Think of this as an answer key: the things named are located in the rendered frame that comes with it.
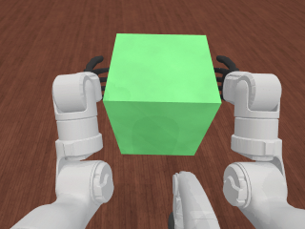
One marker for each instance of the left robot hand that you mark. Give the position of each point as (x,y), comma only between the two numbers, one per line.
(89,68)

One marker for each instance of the robot left upper arm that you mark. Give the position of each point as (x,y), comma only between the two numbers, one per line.
(81,187)

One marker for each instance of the right robot forearm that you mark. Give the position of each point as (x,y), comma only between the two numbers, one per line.
(256,100)

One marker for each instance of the carton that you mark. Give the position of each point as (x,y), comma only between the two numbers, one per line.
(161,94)

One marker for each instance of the right robot shin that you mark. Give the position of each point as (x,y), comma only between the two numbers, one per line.
(178,212)

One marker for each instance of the robot right upper arm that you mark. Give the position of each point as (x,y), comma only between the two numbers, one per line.
(259,190)

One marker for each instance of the right robot thigh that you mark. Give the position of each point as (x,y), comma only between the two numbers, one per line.
(197,210)

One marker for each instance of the left robot forearm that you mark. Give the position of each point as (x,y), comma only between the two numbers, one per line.
(74,99)

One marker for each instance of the right robot hand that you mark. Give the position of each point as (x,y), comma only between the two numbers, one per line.
(231,68)

